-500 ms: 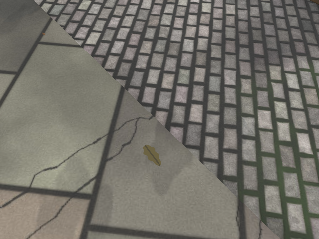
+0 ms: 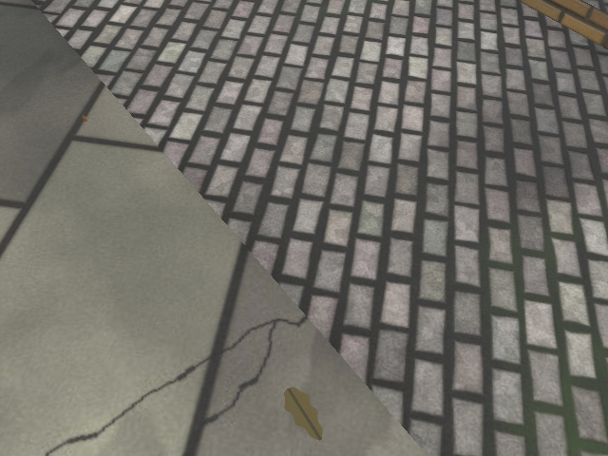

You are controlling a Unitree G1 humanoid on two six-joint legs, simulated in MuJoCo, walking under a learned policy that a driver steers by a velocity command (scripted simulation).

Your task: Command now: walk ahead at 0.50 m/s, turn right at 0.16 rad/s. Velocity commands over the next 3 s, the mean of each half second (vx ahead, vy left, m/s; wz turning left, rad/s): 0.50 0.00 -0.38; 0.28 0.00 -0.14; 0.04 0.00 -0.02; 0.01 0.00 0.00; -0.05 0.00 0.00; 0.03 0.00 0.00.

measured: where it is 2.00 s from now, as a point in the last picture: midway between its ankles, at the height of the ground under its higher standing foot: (335, 436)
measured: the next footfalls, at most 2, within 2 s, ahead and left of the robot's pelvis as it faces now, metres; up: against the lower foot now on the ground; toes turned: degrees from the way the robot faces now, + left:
right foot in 0.16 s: +0.29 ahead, -0.14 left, +0.00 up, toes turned -6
left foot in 0.62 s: +0.62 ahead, -0.01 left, +0.00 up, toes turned -15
